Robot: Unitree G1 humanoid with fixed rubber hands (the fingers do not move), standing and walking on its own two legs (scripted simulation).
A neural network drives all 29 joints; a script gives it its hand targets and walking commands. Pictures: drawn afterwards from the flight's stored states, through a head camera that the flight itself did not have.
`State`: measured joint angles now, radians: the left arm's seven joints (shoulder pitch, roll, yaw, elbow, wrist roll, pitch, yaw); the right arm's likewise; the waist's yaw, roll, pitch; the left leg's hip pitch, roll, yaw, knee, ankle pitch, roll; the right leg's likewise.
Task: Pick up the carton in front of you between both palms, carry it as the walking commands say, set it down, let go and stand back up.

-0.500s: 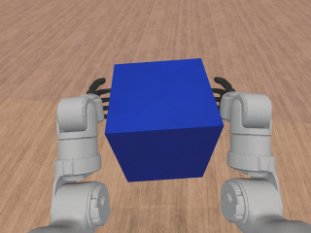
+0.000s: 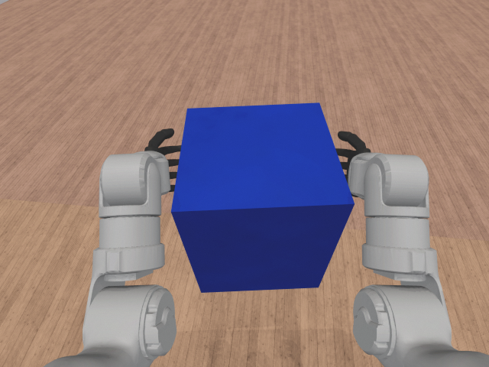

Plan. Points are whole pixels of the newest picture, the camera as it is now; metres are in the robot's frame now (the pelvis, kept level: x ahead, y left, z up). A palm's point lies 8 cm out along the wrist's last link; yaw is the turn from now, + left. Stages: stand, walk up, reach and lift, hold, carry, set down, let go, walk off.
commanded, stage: carry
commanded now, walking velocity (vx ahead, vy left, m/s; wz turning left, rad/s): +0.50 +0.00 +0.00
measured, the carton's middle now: (256, 203) +0.38 +0.00 +0.09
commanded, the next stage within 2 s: none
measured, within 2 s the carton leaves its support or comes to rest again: neither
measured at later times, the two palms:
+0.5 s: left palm (170, 71) +0.66 +0.17 +0.18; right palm (314, 74) +0.64 -0.13 +0.18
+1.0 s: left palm (192, 17) +0.91 +0.15 +0.21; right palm (304, 13) +0.93 -0.15 +0.20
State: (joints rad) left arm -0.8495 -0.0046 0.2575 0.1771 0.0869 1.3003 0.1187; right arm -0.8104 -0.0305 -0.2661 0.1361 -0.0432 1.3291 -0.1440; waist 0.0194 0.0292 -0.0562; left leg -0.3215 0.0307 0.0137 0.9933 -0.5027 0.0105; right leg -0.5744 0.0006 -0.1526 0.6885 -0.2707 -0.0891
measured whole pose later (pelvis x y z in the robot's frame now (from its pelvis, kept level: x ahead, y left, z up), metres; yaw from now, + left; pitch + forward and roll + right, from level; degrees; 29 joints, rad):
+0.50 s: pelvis +0.28 +0.04 +0.03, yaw -1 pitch +4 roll +0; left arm -0.82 0.04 0.27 0.17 0.05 1.33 0.12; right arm -0.80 0.01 -0.22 0.17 -0.07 1.32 -0.14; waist -0.05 -0.02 -0.05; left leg -0.50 0.00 0.13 0.65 -0.31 0.06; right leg -0.51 -0.01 -0.01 1.27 -0.48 -0.03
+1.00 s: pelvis +0.55 -0.01 +0.06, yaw +0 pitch +4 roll +0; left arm -0.78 0.00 0.24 0.11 0.05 1.31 0.13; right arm -0.81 -0.02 -0.26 0.11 -0.06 1.36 -0.13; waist 0.06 0.02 -0.01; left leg -0.65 0.03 0.01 1.28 -0.40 0.03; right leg -0.43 0.00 -0.13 0.58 -0.32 -0.08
